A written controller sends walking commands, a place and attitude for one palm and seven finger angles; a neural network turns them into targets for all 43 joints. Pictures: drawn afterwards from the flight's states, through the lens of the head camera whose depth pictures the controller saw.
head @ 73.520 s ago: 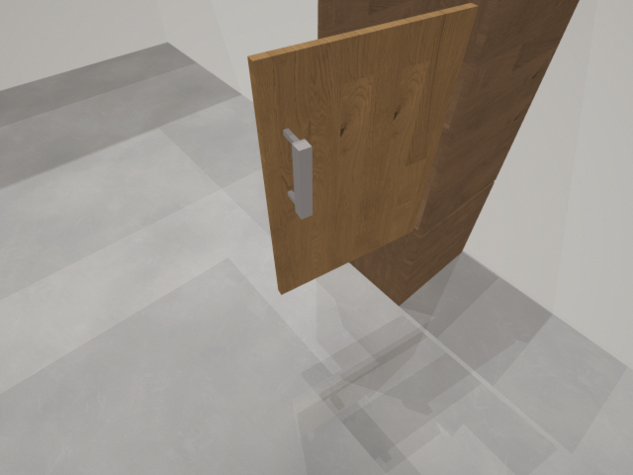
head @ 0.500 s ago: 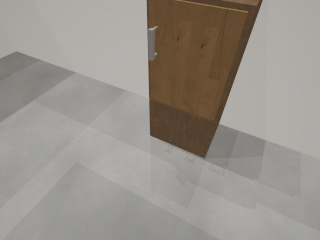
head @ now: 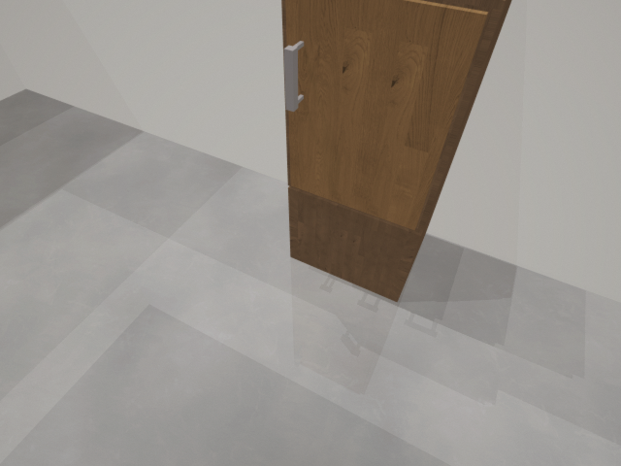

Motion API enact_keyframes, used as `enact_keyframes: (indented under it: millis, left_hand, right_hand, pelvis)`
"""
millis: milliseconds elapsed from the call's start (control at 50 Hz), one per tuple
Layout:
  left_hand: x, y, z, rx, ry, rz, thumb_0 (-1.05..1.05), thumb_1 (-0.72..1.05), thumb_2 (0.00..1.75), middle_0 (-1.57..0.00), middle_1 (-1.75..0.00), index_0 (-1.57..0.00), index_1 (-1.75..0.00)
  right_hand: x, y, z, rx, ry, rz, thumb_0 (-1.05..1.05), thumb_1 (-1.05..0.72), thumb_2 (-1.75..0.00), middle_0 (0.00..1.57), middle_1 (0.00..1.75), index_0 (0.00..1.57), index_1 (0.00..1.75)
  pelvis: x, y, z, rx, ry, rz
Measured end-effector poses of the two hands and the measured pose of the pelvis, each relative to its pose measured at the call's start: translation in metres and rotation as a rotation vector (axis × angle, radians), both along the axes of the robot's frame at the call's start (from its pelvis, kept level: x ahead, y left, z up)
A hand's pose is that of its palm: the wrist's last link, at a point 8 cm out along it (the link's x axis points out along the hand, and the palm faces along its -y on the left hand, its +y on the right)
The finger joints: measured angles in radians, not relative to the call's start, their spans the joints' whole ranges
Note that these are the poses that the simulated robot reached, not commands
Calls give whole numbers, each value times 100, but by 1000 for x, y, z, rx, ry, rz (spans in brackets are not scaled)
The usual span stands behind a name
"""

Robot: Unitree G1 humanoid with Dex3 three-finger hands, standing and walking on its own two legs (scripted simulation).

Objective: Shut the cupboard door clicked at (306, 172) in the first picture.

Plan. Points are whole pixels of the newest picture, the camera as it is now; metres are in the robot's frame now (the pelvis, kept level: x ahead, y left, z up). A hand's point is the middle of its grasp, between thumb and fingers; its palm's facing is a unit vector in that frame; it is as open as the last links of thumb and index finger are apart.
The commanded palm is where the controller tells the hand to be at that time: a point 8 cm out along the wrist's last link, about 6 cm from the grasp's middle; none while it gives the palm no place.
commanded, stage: look to check the result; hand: left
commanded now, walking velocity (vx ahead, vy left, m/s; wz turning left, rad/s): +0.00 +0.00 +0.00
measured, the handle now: (295, 76) +0.96 +0.09 +0.04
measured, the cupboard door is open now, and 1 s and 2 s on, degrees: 0 0 0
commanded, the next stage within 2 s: stand and wait in 0.30 s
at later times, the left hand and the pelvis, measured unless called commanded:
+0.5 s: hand out of the picture +0.05 +0.20 -0.17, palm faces -0.01 -0.97 -0.26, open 7.4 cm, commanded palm none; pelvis +0.02 -0.01 +0.00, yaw +0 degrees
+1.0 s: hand out of the picture +0.05 +0.19 -0.17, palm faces +0.00 -0.97 -0.25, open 7.4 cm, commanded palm none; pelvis +0.03 -0.01 +0.00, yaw +0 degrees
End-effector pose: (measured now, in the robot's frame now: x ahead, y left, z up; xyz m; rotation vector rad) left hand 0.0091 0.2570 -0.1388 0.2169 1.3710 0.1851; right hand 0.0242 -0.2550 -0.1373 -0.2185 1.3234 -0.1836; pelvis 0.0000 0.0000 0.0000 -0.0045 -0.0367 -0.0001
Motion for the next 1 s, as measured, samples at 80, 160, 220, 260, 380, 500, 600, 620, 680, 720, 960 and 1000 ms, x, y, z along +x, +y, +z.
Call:
enact_keyframes:
  millis: [80,160,220,260,380,500,600,620,680,720,960,1000]
  left_hand:
    - [2,1,2,8,6,1,0,91,90,-20,-30,-20,-30]
    - [7,1,2,11,3,-1,0,91,90,-20,-30,-20,-30]
    - [12,-1,3,10,-4,-4,0,91,90,-20,-30,-20,-30]
    - [15,-2,3,8,-10,-5,0,91,90,-20,-30,-20,-30]
    - [26,-7,2,1,-24,-13,0,91,90,-20,-30,-20,-30]
    - [34,-11,2,-3,-30,-18,0,90,90,-20,-30,-20,-30]
    - [37,-13,2,-3,-31,-19,0,90,90,-20,-30,-20,-30]
    - [38,-13,2,-2,-31,-19,0,90,90,-20,-30,-20,-30]
    - [39,-14,2,-2,-27,-18,0,90,90,-20,-30,-20,-30]
    - [39,-15,1,-1,-25,-17,0,90,90,-20,-30,-20,-30]
    - [34,-21,0,-7,-8,-6,0,91,90,-20,-30,-20,-30]
    - [33,-23,0,-9,-5,-4,0,91,90,-20,-30,-20,-30]
  right_hand:
    - [9,-2,0,-1,-7,7,1,-91,-90,21,30,20,30]
    - [16,-5,1,-3,-15,11,1,-91,-90,21,30,20,30]
    - [22,-6,1,-5,-21,13,1,-91,-90,21,30,20,30]
    - [25,-8,2,-6,-25,14,1,-91,-90,21,30,20,30]
    - [30,-10,2,-7,-26,13,1,-91,-90,21,30,20,30]
    - [30,-12,2,-6,-16,8,1,-91,-90,21,30,20,30]
    - [28,-13,2,-5,-5,1,1,-91,-90,21,30,20,30]
    - [28,-13,1,-4,-3,0,1,-91,-90,21,30,20,30]
    - [27,-13,1,-3,4,-3,1,-91,-90,21,30,20,30]
    - [26,-13,0,-2,8,-4,1,-91,-90,21,30,20,30]
    - [24,-10,-2,9,19,-9,1,-91,-90,21,30,20,30]
    - [24,-9,-2,11,19,-10,1,-91,-90,21,30,20,30]
  pelvis:
    - [4,-1,0,1,1,-1]
    - [7,-2,1,2,2,-2]
    - [9,-3,1,2,2,-3]
    - [11,-4,1,3,2,-3]
    - [15,-6,1,4,4,-5]
    - [19,-8,1,6,7,-6]
    - [22,-10,1,6,8,-7]
    - [23,-11,1,6,8,-7]
    - [24,-11,1,7,9,-8]
    - [25,-12,1,7,9,-8]
    - [29,-14,1,8,7,-8]
    - [30,-15,1,8,6,-8]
